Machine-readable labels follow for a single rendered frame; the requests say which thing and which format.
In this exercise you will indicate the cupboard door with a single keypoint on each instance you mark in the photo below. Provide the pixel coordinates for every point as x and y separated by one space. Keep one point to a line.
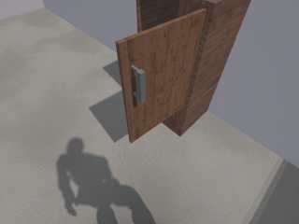
166 53

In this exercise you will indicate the handle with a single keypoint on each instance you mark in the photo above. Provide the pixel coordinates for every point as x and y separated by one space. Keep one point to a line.
141 85

